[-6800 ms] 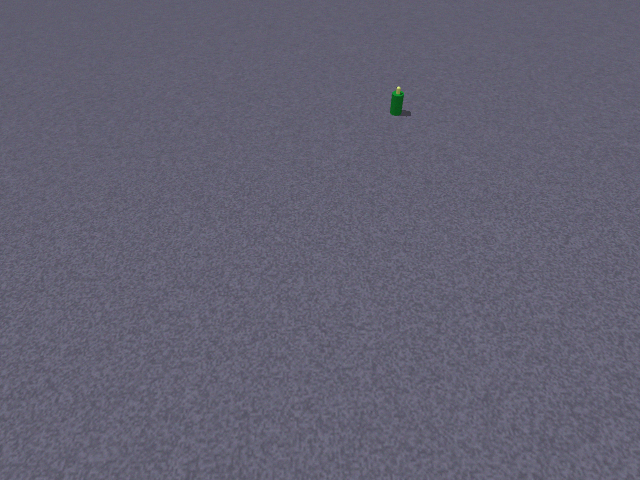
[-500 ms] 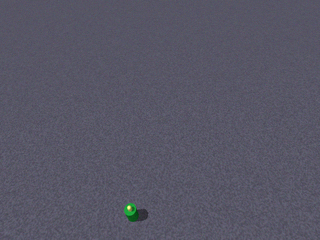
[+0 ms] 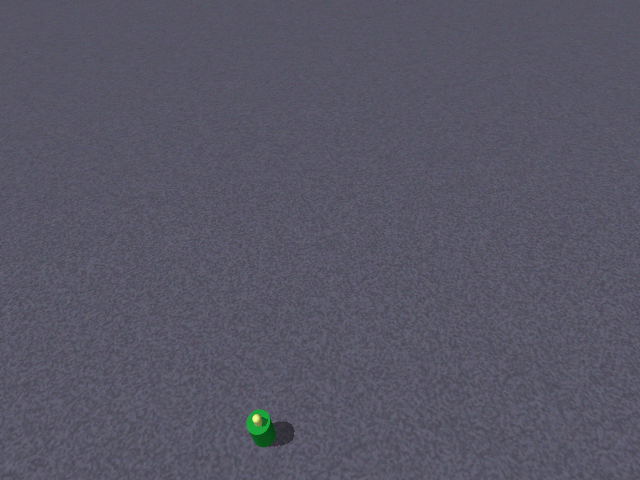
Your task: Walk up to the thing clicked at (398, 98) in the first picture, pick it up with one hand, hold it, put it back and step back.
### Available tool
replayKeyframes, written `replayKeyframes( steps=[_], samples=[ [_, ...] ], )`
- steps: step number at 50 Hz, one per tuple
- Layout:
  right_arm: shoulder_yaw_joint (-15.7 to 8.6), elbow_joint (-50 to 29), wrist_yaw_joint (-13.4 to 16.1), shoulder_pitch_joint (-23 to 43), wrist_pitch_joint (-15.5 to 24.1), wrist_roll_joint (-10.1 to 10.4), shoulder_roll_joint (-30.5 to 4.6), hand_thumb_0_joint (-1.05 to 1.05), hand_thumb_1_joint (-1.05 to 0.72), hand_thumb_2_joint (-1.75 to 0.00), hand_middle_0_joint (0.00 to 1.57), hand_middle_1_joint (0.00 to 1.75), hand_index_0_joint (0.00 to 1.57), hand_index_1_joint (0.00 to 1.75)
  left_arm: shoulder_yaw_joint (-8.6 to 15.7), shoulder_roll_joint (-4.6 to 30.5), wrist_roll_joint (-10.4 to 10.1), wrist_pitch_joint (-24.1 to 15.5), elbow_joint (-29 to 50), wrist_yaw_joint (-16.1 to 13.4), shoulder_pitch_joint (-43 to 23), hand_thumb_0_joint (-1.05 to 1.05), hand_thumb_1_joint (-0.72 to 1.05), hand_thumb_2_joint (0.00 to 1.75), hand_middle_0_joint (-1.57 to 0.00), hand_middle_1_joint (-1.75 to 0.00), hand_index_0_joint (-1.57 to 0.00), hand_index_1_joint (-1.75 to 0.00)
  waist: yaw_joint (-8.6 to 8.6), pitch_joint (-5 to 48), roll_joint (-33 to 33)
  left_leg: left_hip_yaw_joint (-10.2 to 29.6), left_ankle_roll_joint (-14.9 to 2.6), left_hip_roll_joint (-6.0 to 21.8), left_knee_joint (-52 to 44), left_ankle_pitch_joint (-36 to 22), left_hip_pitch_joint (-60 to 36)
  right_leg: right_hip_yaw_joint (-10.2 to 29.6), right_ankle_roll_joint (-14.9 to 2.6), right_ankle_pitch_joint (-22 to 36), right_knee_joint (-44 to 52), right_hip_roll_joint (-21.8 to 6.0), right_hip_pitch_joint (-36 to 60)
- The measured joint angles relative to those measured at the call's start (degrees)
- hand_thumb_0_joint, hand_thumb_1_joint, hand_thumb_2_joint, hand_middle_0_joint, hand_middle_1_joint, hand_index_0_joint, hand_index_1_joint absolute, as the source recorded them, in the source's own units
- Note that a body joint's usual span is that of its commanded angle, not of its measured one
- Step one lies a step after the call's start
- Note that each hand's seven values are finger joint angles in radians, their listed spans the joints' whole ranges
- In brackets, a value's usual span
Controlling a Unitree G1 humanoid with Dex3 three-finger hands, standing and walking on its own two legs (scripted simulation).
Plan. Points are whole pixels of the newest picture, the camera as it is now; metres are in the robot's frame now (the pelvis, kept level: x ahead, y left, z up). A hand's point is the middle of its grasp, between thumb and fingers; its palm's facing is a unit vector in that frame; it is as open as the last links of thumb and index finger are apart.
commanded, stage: stand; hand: left
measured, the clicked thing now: (260, 426) +0.40 +0.22 -0.70
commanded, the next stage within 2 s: go down in 1.90 s
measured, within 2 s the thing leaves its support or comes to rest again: neither
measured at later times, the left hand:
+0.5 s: hand out of the picture +0.08 +0.25 -0.15, palm faces -0.02 -0.94 -0.35, open 7.4 cm
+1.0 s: hand out of the picture +0.08 +0.25 -0.15, palm faces -0.03 -0.94 -0.35, open 7.4 cm
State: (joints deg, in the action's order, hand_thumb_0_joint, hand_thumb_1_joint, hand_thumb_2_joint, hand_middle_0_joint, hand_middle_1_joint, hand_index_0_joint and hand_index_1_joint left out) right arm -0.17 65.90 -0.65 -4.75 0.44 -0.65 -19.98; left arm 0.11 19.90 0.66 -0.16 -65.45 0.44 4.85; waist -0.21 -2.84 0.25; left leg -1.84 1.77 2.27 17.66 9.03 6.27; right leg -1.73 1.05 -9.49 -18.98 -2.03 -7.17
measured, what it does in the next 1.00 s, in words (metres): stands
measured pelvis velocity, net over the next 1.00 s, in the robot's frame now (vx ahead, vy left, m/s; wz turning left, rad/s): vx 0.01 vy -0.01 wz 0.00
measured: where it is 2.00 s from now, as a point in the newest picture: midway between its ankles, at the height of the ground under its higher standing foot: outside the picture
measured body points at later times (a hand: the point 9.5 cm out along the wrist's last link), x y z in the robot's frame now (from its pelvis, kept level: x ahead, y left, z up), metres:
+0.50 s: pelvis +0.00 -0.01 +0.00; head +0.01 -0.01 +0.45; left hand +0.08 +0.29 -0.13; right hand +0.07 -0.31 -0.14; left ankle +0.01 +0.14 -0.75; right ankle +0.01 -0.13 -0.75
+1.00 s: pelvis +0.01 -0.01 +0.00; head +0.02 -0.01 +0.45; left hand +0.09 +0.29 -0.13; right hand +0.08 -0.31 -0.14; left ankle +0.01 +0.14 -0.75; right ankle +0.01 -0.13 -0.75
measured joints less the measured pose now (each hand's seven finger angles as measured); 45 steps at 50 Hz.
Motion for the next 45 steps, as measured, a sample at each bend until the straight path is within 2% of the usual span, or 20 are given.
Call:
replayKeyframes(
  steps=[45],
  samples=[
    [0.5, -0.5, 0.1, -1.7, -0.1, 0.0, -0.4, 0.01, -0.91, -0.90, 0.20, 0.30, 0.21, 0.30, -0.2, 0.3, 0.0, 0.0, 0.8, 0.1, 1.0, 0.01, 0.90, 0.90, -0.21, -0.30, -0.20, -0.30, 0.09, 0.1, 0.2, 0.3, 0.81, 0.9, -0.3, 0.4, -0.6, -0.3, -0.81, -0.7, 0.0, 0.9, 0.5]
  ],
)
